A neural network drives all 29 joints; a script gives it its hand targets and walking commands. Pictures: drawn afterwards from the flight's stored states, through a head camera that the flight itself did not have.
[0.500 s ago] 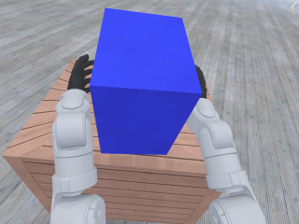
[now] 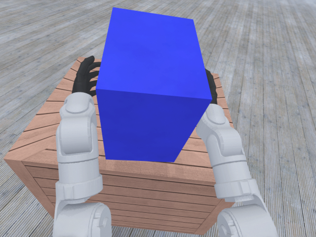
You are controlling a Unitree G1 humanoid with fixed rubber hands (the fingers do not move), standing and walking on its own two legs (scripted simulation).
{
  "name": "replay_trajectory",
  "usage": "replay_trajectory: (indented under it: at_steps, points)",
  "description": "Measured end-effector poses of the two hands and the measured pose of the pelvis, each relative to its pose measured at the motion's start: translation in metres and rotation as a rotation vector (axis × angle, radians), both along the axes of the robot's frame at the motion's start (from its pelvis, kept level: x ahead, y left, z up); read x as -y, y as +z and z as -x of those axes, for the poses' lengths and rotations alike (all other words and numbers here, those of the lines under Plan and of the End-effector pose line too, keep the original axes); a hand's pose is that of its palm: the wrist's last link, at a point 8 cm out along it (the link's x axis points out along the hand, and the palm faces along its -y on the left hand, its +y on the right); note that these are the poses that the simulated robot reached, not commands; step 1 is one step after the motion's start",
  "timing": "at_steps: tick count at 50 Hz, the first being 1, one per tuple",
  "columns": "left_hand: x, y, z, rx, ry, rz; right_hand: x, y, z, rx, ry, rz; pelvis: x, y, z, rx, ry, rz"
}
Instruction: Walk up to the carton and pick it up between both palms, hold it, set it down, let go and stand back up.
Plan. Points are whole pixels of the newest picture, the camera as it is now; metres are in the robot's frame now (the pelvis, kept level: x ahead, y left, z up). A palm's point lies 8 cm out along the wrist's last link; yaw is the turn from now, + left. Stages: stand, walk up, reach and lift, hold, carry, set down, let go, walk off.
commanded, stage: hold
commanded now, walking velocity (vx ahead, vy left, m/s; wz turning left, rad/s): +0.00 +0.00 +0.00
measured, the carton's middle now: (146, 93) +0.40 +0.01 +0.18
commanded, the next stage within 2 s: none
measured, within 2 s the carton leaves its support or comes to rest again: neither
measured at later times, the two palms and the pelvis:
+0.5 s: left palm (78, 94) +0.35 +0.16 +0.22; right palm (204, 102) +0.35 -0.12 +0.20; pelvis +0.00 +0.01 +0.00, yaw +0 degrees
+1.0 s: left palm (78, 94) +0.35 +0.16 +0.21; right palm (202, 101) +0.36 -0.11 +0.20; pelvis +0.00 +0.00 +0.00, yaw +0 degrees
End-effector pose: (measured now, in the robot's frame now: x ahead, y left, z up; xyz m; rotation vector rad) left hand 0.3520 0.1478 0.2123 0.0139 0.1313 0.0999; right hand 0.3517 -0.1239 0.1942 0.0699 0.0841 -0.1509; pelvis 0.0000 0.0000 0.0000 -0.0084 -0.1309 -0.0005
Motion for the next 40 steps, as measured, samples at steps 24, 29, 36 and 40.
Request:
replay_trajectory:
  at_steps: [24,29,36,40]
  points:
    - [-0.007,0.005,0.007,0.011,0.006,0.001,-0.007,0.005,0.004,0.009,0.007,0.003,-0.006,0.0,-0.004,0.02,0.0,0.004]
    - [-0.007,0.008,0.008,0.014,0.008,-0.006,-0.007,0.006,0.005,0.012,0.009,0.002,-0.008,0.0,-0.001,0.025,-0.002,0.005]
    - [-0.008,0.004,0.006,-0.006,0.008,-0.006,-0.008,0.002,0.003,-0.009,0.009,0.009,-0.008,-0.001,0.003,0.026,0.0,0.003]
    - [-0.009,-0.001,0.003,-0.022,0.01,0.003,-0.009,-0.001,0.0,-0.025,0.01,0.011,-0.007,0.0,0.003,0.015,-0.002,0.002]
